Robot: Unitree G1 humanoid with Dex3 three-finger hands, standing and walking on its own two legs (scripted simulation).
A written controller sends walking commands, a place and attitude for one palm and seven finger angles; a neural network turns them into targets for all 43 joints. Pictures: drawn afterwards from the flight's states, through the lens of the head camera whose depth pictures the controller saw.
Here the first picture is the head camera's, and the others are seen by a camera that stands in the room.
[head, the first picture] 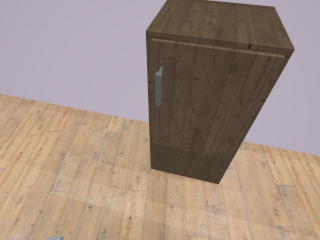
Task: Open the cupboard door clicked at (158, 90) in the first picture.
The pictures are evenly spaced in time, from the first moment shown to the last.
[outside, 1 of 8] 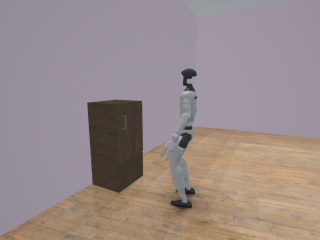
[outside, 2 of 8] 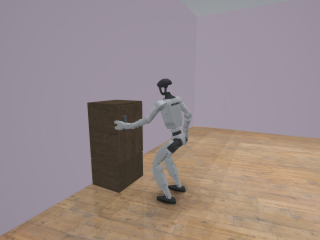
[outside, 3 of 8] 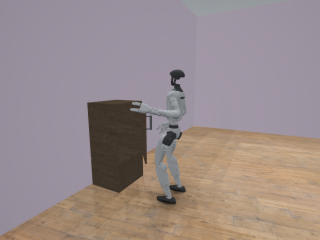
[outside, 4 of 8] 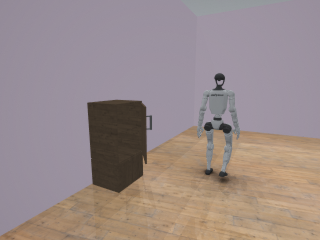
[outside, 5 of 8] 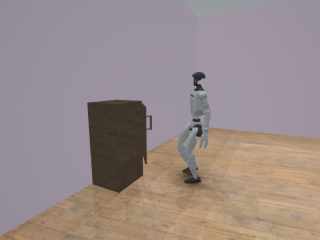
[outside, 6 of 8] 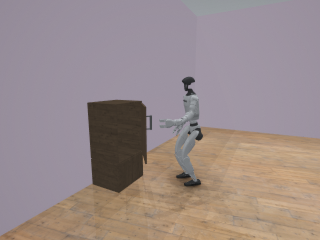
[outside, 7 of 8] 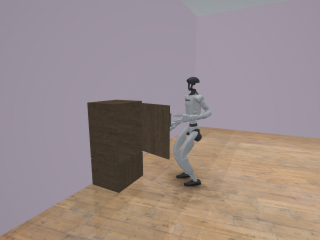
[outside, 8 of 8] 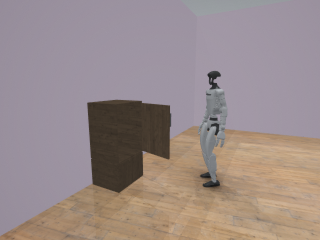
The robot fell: no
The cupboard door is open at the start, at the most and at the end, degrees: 0 76 76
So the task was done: yes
